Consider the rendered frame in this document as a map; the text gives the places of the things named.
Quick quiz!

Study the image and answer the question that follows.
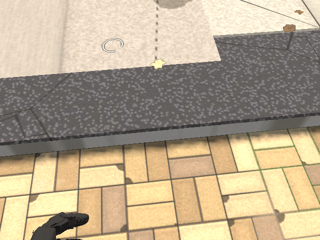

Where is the robot left hand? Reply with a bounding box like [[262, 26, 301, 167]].
[[30, 212, 89, 240]]

